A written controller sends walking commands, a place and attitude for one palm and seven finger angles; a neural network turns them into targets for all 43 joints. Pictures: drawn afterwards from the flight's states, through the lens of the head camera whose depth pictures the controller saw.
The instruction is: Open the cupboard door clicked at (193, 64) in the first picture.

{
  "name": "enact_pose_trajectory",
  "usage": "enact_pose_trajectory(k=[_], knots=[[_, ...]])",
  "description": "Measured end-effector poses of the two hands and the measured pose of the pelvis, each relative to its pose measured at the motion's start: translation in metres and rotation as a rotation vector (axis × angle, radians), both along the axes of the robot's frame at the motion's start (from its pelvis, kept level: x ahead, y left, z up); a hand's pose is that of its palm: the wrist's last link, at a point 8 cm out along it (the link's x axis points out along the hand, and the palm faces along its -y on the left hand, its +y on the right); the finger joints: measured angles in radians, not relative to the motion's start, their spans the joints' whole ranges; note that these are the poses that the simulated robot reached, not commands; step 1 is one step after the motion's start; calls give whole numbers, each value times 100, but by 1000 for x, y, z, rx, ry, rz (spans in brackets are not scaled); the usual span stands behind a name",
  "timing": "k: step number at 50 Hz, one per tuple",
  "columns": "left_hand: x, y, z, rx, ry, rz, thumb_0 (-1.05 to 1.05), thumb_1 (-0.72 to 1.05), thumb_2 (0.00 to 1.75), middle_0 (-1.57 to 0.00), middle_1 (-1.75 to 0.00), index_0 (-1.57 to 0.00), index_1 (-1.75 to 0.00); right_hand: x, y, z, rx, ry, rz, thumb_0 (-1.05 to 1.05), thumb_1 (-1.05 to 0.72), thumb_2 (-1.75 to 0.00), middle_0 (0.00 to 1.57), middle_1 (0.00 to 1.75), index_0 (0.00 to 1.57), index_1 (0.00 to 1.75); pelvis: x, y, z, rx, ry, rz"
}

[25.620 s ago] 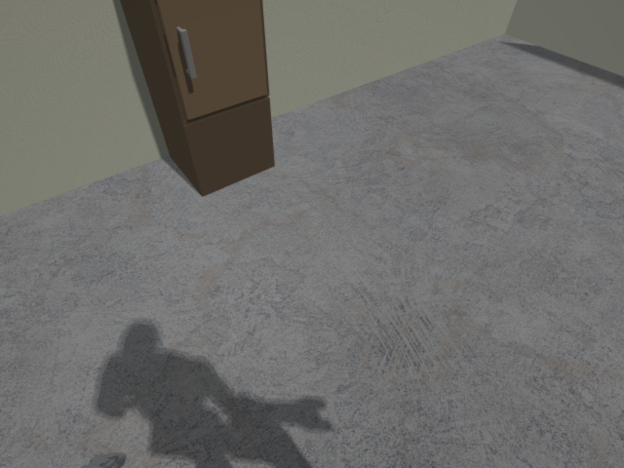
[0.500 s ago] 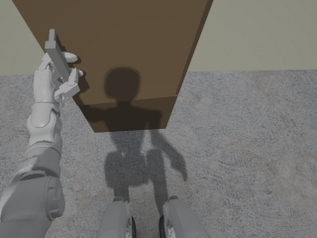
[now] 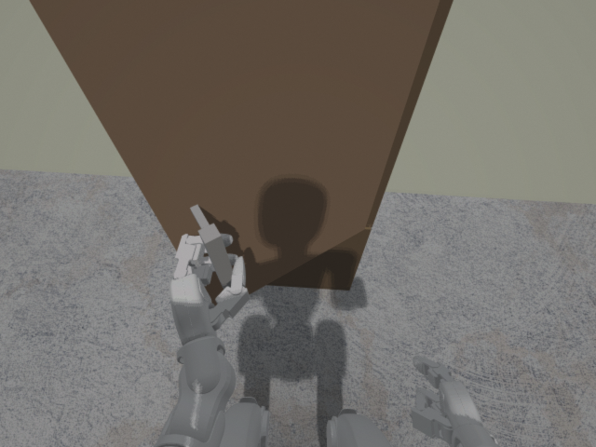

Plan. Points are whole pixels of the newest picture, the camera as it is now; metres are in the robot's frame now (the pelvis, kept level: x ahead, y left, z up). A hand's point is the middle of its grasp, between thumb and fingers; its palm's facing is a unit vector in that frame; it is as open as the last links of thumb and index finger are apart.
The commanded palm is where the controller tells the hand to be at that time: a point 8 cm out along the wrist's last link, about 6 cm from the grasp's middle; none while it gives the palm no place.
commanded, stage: pull the door open along its arc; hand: left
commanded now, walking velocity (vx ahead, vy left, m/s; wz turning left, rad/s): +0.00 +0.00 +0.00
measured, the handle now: (215, 253) +0.36 +0.13 +0.02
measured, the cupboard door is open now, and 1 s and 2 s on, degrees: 36 44 48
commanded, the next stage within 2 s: open thumb and fingers to let go in 0.22 s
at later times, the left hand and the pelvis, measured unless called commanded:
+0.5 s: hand (277, 316) +0.28 +0.04 +0.01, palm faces +0.36 -0.93 -0.03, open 6.1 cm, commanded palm +0.23 +0.10 +0.02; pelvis -0.01 -0.04 -0.01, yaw +4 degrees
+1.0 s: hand (268, 313) +0.29 +0.05 +0.02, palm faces +0.35 -0.94 -0.01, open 14.1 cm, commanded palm +0.24 +0.10 +0.02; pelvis -0.02 -0.02 -0.01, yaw +3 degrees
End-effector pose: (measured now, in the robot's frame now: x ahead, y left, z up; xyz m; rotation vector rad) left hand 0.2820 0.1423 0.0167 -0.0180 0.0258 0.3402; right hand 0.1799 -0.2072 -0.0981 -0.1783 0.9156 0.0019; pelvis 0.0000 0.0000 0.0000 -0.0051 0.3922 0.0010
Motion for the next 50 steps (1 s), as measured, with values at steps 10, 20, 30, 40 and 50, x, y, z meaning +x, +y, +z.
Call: enact_pose_trajectory(k=[10,20,30,40,50], knots=[[-25,-28,5,5,54,41,2,64,70,-32,-131,-39,-134,-7,-15,1,30,-21,19,1,-90,-90,20,30,20,30,1,-27,7,23,-21,26],[-41,-60,1,30,43,14,1,70,78,-32,-132,-38,-134,-25,-54,-13,-32,-11,7,1,-90,-90,20,30,20,30,-5,-40,-1,38,-6,45],[-38,-53,1,27,47,36,1,43,69,-35,-130,-41,-130,-29,-52,-19,-6,-25,1,1,-91,-90,20,30,20,30,-15,-45,-4,47,-18,47],[-42,-49,1,20,38,34,0,-17,44,-32,-124,-37,-123,-30,-40,-16,0,-41,19,1,-90,-90,20,30,20,30,-19,-37,-4,36,-21,47],[-35,-45,0,15,28,17,-1,-45,32,-26,-98,-30,-98,-30,-28,-13,-22,-42,23,1,-90,-90,20,30,20,30,-19,-24,-5,19,-19,43]])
